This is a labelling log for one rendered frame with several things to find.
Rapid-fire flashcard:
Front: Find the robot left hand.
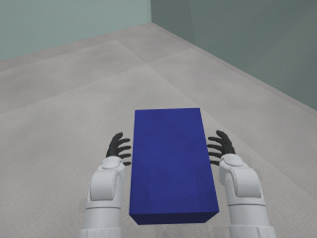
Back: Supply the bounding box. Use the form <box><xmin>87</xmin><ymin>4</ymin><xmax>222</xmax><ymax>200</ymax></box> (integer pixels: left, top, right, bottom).
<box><xmin>106</xmin><ymin>132</ymin><xmax>132</xmax><ymax>166</ymax></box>

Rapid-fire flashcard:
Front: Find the carton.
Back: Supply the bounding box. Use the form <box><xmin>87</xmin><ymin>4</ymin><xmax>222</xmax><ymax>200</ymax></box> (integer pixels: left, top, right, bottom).
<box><xmin>129</xmin><ymin>107</ymin><xmax>220</xmax><ymax>225</ymax></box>

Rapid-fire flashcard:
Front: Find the robot right hand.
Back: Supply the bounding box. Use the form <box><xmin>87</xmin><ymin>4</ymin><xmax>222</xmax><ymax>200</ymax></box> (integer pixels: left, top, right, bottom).
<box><xmin>207</xmin><ymin>130</ymin><xmax>236</xmax><ymax>166</ymax></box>

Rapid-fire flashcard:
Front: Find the robot right forearm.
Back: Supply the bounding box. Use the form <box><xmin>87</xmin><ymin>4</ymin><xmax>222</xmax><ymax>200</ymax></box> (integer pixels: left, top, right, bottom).
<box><xmin>218</xmin><ymin>154</ymin><xmax>276</xmax><ymax>238</ymax></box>

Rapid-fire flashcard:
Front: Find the robot left forearm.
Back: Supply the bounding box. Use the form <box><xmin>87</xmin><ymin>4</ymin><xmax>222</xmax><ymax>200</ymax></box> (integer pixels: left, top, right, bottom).
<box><xmin>78</xmin><ymin>156</ymin><xmax>127</xmax><ymax>238</ymax></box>

